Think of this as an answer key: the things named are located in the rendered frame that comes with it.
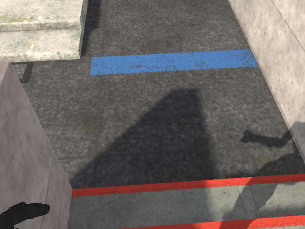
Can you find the left robot hand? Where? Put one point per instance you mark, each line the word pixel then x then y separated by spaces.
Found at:
pixel 20 212

